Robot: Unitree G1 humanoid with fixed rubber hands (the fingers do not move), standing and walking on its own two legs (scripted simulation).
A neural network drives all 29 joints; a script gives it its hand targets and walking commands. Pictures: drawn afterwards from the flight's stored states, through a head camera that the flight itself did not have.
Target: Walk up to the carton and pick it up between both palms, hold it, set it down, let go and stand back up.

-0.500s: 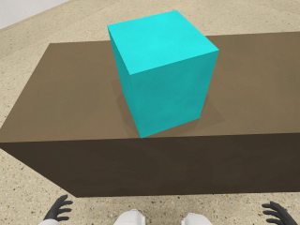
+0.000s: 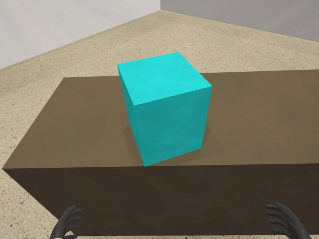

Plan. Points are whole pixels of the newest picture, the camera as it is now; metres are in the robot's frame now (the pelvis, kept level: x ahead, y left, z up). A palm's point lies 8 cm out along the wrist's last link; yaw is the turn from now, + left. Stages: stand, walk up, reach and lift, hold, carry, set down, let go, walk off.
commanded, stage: reach and lift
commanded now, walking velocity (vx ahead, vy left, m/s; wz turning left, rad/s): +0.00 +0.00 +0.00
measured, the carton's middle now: (161, 108) +0.48 +0.03 +0.07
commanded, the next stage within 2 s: none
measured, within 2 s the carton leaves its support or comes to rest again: neither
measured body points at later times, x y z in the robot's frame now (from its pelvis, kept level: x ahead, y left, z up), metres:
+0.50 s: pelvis +0.00 +0.00 +0.01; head -0.05 +0.00 +0.45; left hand +0.18 +0.23 +0.00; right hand +0.21 -0.27 +0.00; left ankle +0.04 +0.14 -0.73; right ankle +0.01 -0.10 -0.73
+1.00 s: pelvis +0.01 +0.00 +0.01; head -0.03 -0.01 +0.46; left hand +0.21 +0.19 +0.06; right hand +0.24 -0.27 +0.04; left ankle +0.04 +0.14 -0.73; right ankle +0.01 -0.10 -0.73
